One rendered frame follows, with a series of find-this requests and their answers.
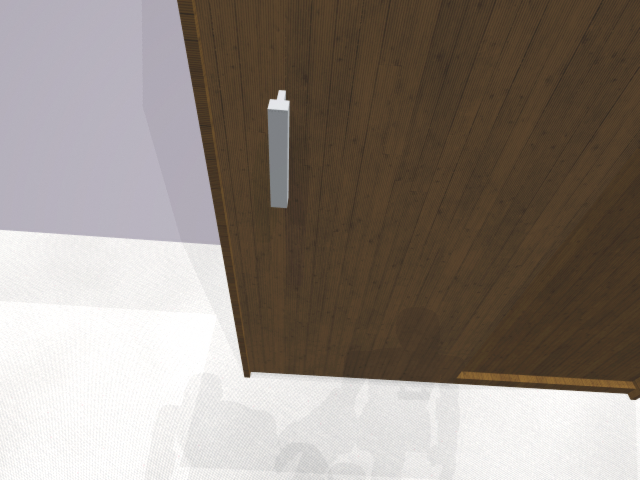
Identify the wardrobe door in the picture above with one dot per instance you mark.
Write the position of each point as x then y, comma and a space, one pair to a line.
580, 316
440, 152

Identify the handle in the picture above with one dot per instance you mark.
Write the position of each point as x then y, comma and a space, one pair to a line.
278, 135

